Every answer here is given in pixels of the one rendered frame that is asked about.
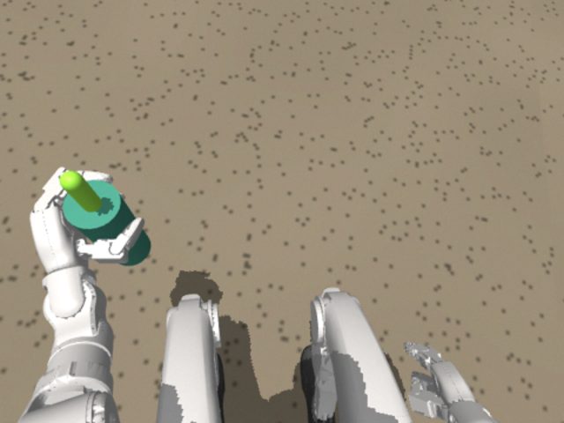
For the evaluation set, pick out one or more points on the left robot hand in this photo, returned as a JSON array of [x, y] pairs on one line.
[[59, 244]]

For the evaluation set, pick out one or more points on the right robot hand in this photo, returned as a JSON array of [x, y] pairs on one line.
[[433, 396]]

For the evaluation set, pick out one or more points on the left robot arm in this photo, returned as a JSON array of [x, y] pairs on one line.
[[78, 385]]

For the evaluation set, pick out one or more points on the bottle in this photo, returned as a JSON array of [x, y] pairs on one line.
[[98, 211]]

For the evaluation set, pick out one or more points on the right robot foot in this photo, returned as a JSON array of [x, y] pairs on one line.
[[308, 386]]

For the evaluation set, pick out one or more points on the right robot arm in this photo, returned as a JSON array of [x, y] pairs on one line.
[[469, 412]]

